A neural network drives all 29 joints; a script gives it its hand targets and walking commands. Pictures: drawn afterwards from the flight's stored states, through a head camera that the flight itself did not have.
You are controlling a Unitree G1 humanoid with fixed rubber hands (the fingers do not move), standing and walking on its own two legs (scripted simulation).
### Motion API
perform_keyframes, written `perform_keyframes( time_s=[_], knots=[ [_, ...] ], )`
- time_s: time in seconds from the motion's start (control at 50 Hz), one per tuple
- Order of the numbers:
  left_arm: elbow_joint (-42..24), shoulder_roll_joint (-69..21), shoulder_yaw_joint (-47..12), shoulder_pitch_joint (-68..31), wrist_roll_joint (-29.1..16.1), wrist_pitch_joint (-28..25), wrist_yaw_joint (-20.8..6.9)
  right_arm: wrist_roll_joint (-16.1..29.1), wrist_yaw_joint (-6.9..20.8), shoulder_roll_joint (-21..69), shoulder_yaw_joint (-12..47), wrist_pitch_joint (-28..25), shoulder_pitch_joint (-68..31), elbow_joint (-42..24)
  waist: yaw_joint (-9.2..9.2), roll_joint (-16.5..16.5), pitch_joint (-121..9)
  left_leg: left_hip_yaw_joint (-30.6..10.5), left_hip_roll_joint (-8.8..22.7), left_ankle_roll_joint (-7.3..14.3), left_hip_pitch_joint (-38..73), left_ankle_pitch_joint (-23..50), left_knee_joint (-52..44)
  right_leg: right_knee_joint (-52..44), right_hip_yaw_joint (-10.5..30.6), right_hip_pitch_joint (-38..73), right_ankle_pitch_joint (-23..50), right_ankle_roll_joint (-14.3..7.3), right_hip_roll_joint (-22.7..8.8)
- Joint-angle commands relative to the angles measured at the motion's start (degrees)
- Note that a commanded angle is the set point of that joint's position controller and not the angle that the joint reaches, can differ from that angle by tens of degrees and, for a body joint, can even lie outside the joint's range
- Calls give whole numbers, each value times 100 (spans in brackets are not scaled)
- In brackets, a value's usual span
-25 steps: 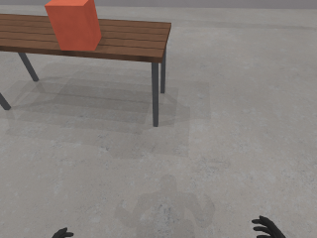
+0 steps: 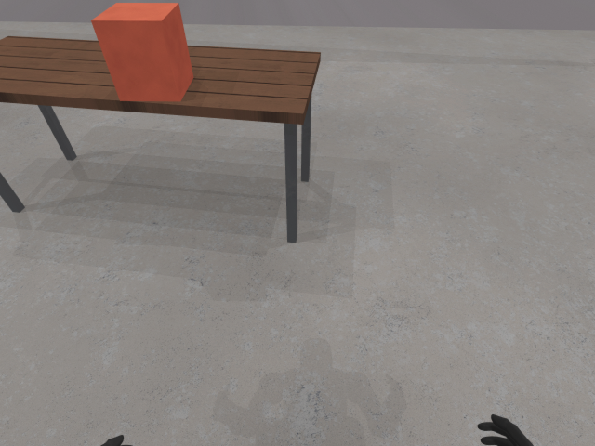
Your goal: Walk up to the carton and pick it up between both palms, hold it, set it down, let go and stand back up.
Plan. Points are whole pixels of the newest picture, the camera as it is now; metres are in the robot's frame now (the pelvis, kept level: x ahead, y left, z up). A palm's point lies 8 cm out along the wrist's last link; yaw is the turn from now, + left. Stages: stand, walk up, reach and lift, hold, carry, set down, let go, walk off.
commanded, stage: stand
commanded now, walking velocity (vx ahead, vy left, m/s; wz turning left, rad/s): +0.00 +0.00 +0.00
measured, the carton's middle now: (148, 52) +1.33 +0.50 +0.03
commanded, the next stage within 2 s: walk up in 0.72 s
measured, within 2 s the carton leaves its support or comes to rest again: neither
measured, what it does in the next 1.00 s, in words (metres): stands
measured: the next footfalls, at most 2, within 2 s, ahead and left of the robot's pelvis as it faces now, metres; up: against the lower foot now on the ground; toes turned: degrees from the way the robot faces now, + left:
left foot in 1.28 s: +0.14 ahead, +0.19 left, +0.00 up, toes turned +5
right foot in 1.76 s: +0.21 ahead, +0.09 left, +0.00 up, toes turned -1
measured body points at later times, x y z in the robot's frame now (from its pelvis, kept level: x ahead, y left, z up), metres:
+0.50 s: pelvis -0.01 +0.00 +0.00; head -0.03 +0.00 +0.45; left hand +0.11 +0.29 -0.10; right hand +0.13 -0.29 -0.09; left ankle +0.02 +0.12 -0.72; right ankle +0.02 -0.12 -0.72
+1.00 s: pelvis -0.01 +0.00 +0.00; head -0.03 +0.00 +0.45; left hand +0.10 +0.29 -0.11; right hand +0.12 -0.30 -0.09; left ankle +0.02 +0.12 -0.71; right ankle +0.02 -0.12 -0.72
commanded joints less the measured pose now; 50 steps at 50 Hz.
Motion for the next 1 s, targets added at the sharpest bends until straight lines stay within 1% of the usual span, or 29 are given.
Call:
perform_keyframes(
  time_s=[0.0, 0.04, 0.06, 0.1, 0.12, 0.16, 0.22, 0.24, 0.28, 0.3, 0.32, 0.36, 0.38, 0.4, 0.48, 0.5, 0.58, 0.6, 0.64, 0.66, 0.7, 0.74, 0.82, 0.88, 0.9, 0.92, 0.94, 0.96, 0.98],
  knots=[
    [-232, 1351, 394, -267, 73, -233, -10, -92, -36, -1156, -360, -147, -305, 98, 53, 25, -105, -625, 529, 361, 96, 756, -1065, -1016, 770, 66, 732, -438, -541],
    [-127, 1282, 348, -339, 152, -210, -9, -148, -43, -1114, -353, -146, -355, 159, 36, 11, -137, -537, 532, 330, 88, 636, -1156, -1122, 680, 118, 708, -387, -550],
    [-251, 1285, 365, -396, 164, -233, -8, -119, -55, -1116, -358, -166, -264, 84, 43, -250, -90, -619, 496, 313, -6, 644, -1186, -1125, 806, 199, 744, -422, -609],
    [-116, 1304, 329, -287, 123, -211, -11, -114, -21, -1248, -389, -142, -385, 162, 31, 62, -164, -581, 536, 328, 298, 709, -1136, -1206, 848, -9, 710, -391, -586],
    [-88, 1246, 335, -371, 126, -243, 14, -113, -39, -1061, -375, -138, -393, 120, -88, -54, -75, -512, 463, 297, 290, 544, -1045, -1330, 838, -93, 583, -427, -582],
    [-188, 1303, 336, -524, 137, -245, -10, -136, -46, -1111, -350, -133, -313, 178, -109, -109, 6, -613, 528, 322, 138, 326, -1175, -1304, 837, -194, 373, -381, -628],
    [-32, 1196, 310, -402, 137, -199, -26, -149, -43, -1160, -339, -143, -523, 189, 66, 98, 134, -731, 591, 342, -118, 157, -1445, -1401, 782, 38, 52, -352, -517],
    [-90, 1273, 331, -350, 119, -247, -32, -111, -44, -1121, -350, -139, -360, 129, 62, -157, -54, -712, 548, 373, -10, 223, -1356, -1374, 794, 88, 211, -377, -513],
    [-44, 1271, 337, -494, 121, -264, -28, -70, -33, -1156, -368, -136, -394, 167, -69, -60, -48, -694, 571, 330, 133, 332, -1358, -1368, 773, 55, 461, -391, -556],
    [-19, 1108, 309, -498, 102, -235, -20, -141, -68, -1154, -328, -148, -535, 192, 27, 78, 122, -700, 571, 344, -29, 293, -1388, -1376, 832, 20, 489, -379, -552],
    [-13, 1246, 324, -378, 127, -238, -26, -153, -38, -1157, -330, -150, -374, 237, 31, -230, -57, -661, 518, 316, 75, 406, -1368, -1325, 815, 136, 452, -386, -614],
    [12, 1242, 327, -425, 109, -225, -7, -131, -29, -1121, -322, -142, -487, 252, 65, 173, 48, -678, 519, 341, 69, 390, -1310, -1320, 827, 7, 481, -369, -570],
    [-72, 1255, 346, -467, 96, -221, 0, -159, -43, -1130, -338, -145, -496, 228, 76, 143, -22, -768, 555, 353, 105, 505, -1347, -1324, 818, 21, 497, -369, -532],
    [34, 1384, 343, -509, 120, -207, -1, -99, -32, -1132, -339, -137, -422, 277, -39, -190, 120, -687, 535, 300, 69, 425, -1378, -1402, 853, -60, 361, -379, -611],
    [48, 1274, 317, -476, 126, -209, -37, -105, -31, -1176, -325, -136, -451, 330, 40, -59, 213, -793, 581, 358, -41, 7, -1472, -1459, 816, -77, 32, -367, -523],
    [93, 1320, 365, -460, 113, -194, -14, -128, -18, -1187, -297, -116, -587, 356, 89, 260, 347, -791, 541, 365, -154, -10, -1622, -1387, 850, -61, 67, -352, -514],
    [48, 1322, 343, -537, 128, -234, -5, -125, -14, -1095, -283, -140, -517, 403, 39, -209, 118, -679, 484, 356, 49, 217, -1363, -1452, 920, -104, -40, -366, -585],
    [58, 1286, 333, -512, 145, -231, -7, -97, -22, -1127, -273, -137, -451, 392, -15, 2, 206, -745, 506, 339, 37, 235, -1440, -1534, 936, -145, 18, -386, -588],
    [63, 1377, 346, -410, 108, -173, -35, -104, -33, -1225, -355, -131, -532, 348, 90, -87, 197, -882, 554, 351, -182, -17, -1544, -1418, 779, 22, 138, -334, -507],
    [199, 1273, 311, -322, 102, -189, -38, -107, -27, -1073, -285, -149, -508, 396, 69, 25, 88, -790, 556, 325, -31, 77, -1452, -1468, 902, 22, 81, -366, -575],
    [226, 1382, 342, -488, 139, -201, -33, -86, -33, -1165, -327, -133, -454, 467, 13, -142, 45, -723, 530, 335, 41, 233, -1446, -1477, 913, 5, 285, -369, -572],
    [168, 1323, 323, -444, 101, -219, -35, -126, -60, -1224, -324, -148, -499, 444, 33, 85, -18, -677, 551, 322, 107, 360, -1371, -1334, 761, -32, 369, -360, -539],
    [235, 1301, 343, -540, 113, -208, -6, -92, -28, -1064, -288, -118, -503, 410, -50, -295, 96, -554, 475, 267, 151, 765, -1227, -1521, 834, -22, 729, -323, -614],
    [248, 1382, 348, -578, 89, -174, -18, -129, -20, -1144, -321, -100, -464, 503, 16, -121, 17, -624, 489, 318, 108, 423, -1309, -1530, 793, -16, 168, -302, -569],
    [144, 2236, 731, 673, 85, -372, -6, -428, 197, -1851, -763, -22, -188, 79, 114, 192, -87, -642, 365, 466, -792, -2076, -589, -1696, 1726, 426, -2437, -797, -955],
    [353, 2493, 828, 1018, 85, -398, 23, -460, 268, -1744, -803, 21, -441, 35, 255, -20, 343, -508, 214, 350, -1898, -2512, 181, -2319, 2780, 564, -3851, -1112, -1485],
    [365, 2687, 911, 1177, 128, -472, 72, -500, 312, -1596, -801, 68, -542, -22, 382, -707, 436, -335, 190, 219, -2638, -1504, 1483, -3051, 3881, 1025, -4304, -1328, -2253],
    [233, 2771, 979, 957, 107, -488, 84, -483, 345, -1640, -787, 101, -539, -33, 266, -610, 581, -565, 370, 114, -2743, -989, 1672, -3169, 3992, 809, -3881, -1430, -2484],
    [137, 2660, 956, 680, 98, -519, 104, -505, 396, -1751, -820, 88, -435, -2, 147, -307, 678, -565, 400, 92, -2653, -678, 1796, -3136, 3799, 650, -3460, -1410, -2434]
  ],
)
